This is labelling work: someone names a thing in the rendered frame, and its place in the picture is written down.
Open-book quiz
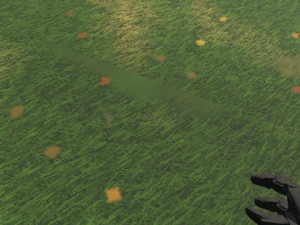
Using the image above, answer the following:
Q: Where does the robot right hand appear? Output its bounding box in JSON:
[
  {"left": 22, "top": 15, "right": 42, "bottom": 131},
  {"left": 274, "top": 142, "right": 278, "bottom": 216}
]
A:
[{"left": 245, "top": 172, "right": 300, "bottom": 225}]

